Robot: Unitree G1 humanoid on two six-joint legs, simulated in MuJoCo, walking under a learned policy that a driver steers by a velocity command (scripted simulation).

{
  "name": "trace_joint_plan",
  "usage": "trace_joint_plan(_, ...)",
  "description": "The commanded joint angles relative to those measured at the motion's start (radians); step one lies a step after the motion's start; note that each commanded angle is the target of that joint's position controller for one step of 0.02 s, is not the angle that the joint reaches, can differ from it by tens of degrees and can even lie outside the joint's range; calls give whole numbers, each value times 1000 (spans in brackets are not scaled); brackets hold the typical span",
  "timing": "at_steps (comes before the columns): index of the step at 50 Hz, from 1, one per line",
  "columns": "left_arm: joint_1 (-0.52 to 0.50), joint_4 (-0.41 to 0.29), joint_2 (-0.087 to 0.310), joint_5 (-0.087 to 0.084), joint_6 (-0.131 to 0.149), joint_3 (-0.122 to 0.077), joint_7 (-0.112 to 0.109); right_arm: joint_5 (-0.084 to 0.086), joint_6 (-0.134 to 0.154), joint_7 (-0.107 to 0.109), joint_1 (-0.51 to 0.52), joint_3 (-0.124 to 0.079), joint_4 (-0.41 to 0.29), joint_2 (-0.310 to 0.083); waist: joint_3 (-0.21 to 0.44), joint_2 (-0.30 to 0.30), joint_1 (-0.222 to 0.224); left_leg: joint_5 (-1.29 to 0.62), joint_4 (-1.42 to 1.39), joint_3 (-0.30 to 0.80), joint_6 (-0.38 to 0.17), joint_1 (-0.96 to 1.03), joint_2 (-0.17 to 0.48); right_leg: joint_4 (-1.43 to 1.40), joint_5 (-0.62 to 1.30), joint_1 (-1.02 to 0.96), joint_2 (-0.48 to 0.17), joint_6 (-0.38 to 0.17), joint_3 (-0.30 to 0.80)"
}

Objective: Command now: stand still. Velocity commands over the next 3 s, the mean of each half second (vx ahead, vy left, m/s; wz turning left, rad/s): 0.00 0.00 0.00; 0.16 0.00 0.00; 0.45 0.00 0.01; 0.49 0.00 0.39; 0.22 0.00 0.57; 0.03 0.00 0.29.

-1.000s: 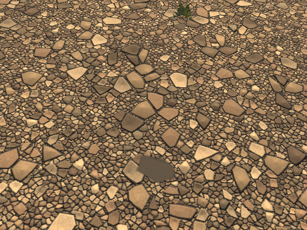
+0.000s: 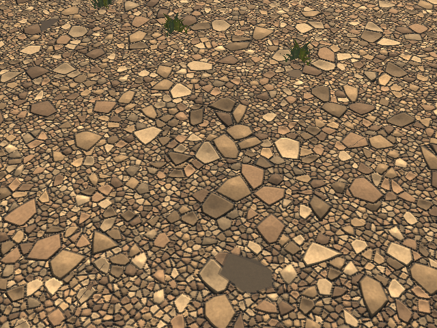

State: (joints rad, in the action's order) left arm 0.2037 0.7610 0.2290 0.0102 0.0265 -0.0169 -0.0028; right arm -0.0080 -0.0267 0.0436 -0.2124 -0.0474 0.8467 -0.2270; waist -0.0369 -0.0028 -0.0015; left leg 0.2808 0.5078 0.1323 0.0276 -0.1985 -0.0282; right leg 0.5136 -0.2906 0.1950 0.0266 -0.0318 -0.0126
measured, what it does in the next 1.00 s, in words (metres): lifts its left foot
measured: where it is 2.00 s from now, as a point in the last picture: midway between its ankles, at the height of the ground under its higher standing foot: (209, 304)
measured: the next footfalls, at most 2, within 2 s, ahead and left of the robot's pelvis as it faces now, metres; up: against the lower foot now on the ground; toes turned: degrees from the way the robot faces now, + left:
left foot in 1.02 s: +0.13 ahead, +0.15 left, +0.00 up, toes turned +1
right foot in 1.52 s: +0.50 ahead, -0.08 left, +0.00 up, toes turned -2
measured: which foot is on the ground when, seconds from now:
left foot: down 0.00-0.72, up 0.74-1.00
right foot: down 0.00-1.00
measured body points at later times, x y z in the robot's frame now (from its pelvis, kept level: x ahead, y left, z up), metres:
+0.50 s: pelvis +0.00 -0.02 +0.00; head +0.01 -0.02 +0.45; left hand +0.08 +0.24 -0.13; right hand +0.04 -0.28 -0.14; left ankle +0.00 +0.14 -0.74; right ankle -0.01 -0.10 -0.74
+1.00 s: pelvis +0.06 +0.03 +0.00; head +0.06 +0.05 +0.45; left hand +0.05 +0.31 -0.14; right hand +0.14 -0.24 -0.12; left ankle +0.09 +0.15 -0.73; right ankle -0.01 -0.10 -0.74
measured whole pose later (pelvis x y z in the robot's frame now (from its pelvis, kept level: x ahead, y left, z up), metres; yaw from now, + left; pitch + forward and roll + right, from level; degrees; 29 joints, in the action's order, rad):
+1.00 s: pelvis +0.06 +0.03 +0.00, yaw +0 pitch +1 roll -1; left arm 0.38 0.99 0.30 -0.03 0.03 -0.04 -0.02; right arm 0.03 0.09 0.00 -0.19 -0.05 1.05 -0.26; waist 0.02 0.03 0.03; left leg 0.26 0.53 -0.04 -0.01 -0.31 0.04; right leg 0.38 -0.31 0.09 0.00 -0.02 0.01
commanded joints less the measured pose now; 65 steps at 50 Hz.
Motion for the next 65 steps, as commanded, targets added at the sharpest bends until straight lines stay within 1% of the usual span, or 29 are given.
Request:
trace_joint_plan(1,-9,-44,106,-1,14,-25,-4,1,10,7,-5,-26,-25,-111,33,8,-1,-214,-58,38,-14,25,46,-116,142,18,-82,-18,93)
trace_joint_plan(19,33,96,122,-7,9,-18,-12,5,18,15,-18,-22,147,-109,10,10,4,-199,-100,13,3,23,45,-165,145,-12,-81,-33,108)
trace_joint_plan(33,57,173,126,-10,1,-11,-14,7,21,18,-36,-9,222,-105,3,7,8,-195,-116,-3,4,13,46,-173,170,-24,-73,-35,104)
trace_joint_plan(34,71,185,122,-9,0,-10,-16,7,20,19,-52,-5,231,-92,25,16,8,-125,-108,-22,2,19,32,-190,55,-33,-69,-39,106)
trace_joint_plan(35,76,190,136,-13,-3,-14,-19,11,19,20,-49,-4,233,-86,13,35,15,-22,-70,-53,-2,-9,8,-217,-130,-25,-73,-54,127)
trace_joint_plan(36,88,192,174,-20,-6,-26,-23,16,22,20,-32,-4,223,-89,-10,83,28,95,11,-95,-7,-75,-21,-260,-321,-23,-111,-90,195)
trace_joint_plan(37,117,197,205,-26,-7,-35,-27,18,33,16,1,-3,201,-93,-39,135,42,152,99,-118,-15,-168,-20,-328,-480,-29,-200,-143,321)
trace_joint_plan(38,137,200,232,-27,-2,-45,-30,20,50,9,43,-1,175,-99,-83,164,56,157,200,-118,-24,-231,18,-391,-538,-4,-298,-199,447)
trace_joint_plan(39,152,201,237,-19,8,-50,-33,26,66,0,74,-3,158,-105,-118,162,64,190,315,-92,-32,-310,57,-429,-506,-6,-358,-240,524)
trace_joint_plan(40,154,198,226,-14,20,-50,-32,31,78,-9,74,-8,154,-111,-129,138,58,223,410,-74,-41,-393,88,-436,-446,-49,-385,-259,549)
trace_joint_plan(41,144,191,208,-19,29,-48,-30,34,90,-18,55,-11,159,-111,-119,102,42,217,445,-67,-50,-445,111,-429,-389,-98,-382,-252,528)
trace_joint_plan(43,118,173,191,-34,35,-47,-27,37,112,-31,62,-13,159,-104,-90,68,33,160,333,-91,-59,-425,127,-418,-251,-133,-322,-200,399)
trace_joint_plan(44,117,171,196,-36,34,-49,-26,35,120,-35,76,-11,157,-92,-68,75,35,123,260,-117,-54,-363,114,-406,-185,-118,-284,-182,329)
trace_joint_plan(46,121,172,218,-41,26,-55,-23,33,127,-44,65,-6,160,-71,-37,105,23,58,123,-169,-38,-196,74,-376,-132,-34,-231,-172,230)
trace_joint_plan(48,107,170,228,-50,17,-58,-19,36,124,-48,-19,-11,191,-76,-21,96,-26,-87,4,-224,-28,11,27,-311,-158,100,-206,-160,185)
trace_joint_plan(49,109,169,212,-48,16,-52,-16,36,118,-45,-84,-18,216,-90,-7,81,-52,-88,-7,-233,-27,110,6,-261,-178,164,-190,-147,177)
trace_joint_plan(50,99,164,173,-41,20,-38,-11,41,115,-40,-161,-27,236,-110,6,56,-92,-55,-38,-198,-43,211,21,-162,-162,229,-161,-120,146)
trace_joint_plan(51,69,142,97,-25,28,-13,-1,35,117,-32,-260,-44,246,-179,28,-119,-133,96,-173,64,-103,302,204,171,-116,335,-69,-52,31)
trace_joint_plan(52,58,84,49,-25,50,-3,-3,20,124,-42,-361,-64,255,-305,76,-324,-129,320,-333,526,-261,397,418,474,-273,551,40,-21,3)
trace_joint_plan(53,49,80,124,-53,65,-20,-4,8,142,-53,-292,-43,247,-241,24,-191,-98,480,-368,610,-307,325,453,648,-255,626,-22,-40,111)
trace_joint_plan(54,40,76,161,-68,75,-27,2,13,155,-59,-196,-25,211,-183,-48,-143,-63,452,-372,499,-272,270,411,685,-145,678,-72,-63,128)
trace_joint_plan(55,52,89,168,-60,79,-32,4,15,159,-66,-129,-13,187,-153,-59,-117,-34,330,-375,378,-234,235,357,673,-52,654,-108,-63,109)
trace_joint_plan(56,46,94,171,-43,81,-38,3,15,157,-70,-92,-6,172,-138,-63,-99,-17,192,-380,280,-205,205,317,621,21,627,-134,-56,104)
trace_joint_plan(57,38,95,169,-34,78,-43,7,11,151,-69,-90,2,170,-115,-61,-101,-10,74,-390,189,-181,173,277,574,75,577,-152,-44,92)
trace_joint_plan(58,34,98,154,-31,73,-41,12,7,146,-66,-115,5,176,-110,-54,-108,-12,-27,-396,126,-175,162,250,549,119,550,-154,-30,69)
trace_joint_plan(59,21,96,138,-28,68,-39,15,6,144,-61,-147,4,184,-115,-49,-98,-18,-121,-397,83,-183,168,236,527,154,551,-154,-13,51)
trace_joint_plan(61,-40,72,119,-25,60,-36,14,5,139,-48,-185,3,191,-131,-54,-72,-30,-263,-401,30,-200,173,227,447,209,575,-152,16,33)
trace_joint_plan(63,-127,37,97,-26,60,-28,15,5,133,-38,-194,4,185,-143,-65,-60,-45,-332,-411,-17,-200,155,212,309,273,558,-140,32,16)
trace_joint_plan(65,-207,12,80,-30,63,-20,20,8,130,-31,-216,4,183,-150,-76,-69,-67,-334,-428,-52,-194,138,199,179,346,505,-117,34,-11)
Over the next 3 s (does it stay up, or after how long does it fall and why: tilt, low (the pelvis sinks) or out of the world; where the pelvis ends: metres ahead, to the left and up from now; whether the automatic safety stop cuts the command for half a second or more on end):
stays up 0.81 0.14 0.00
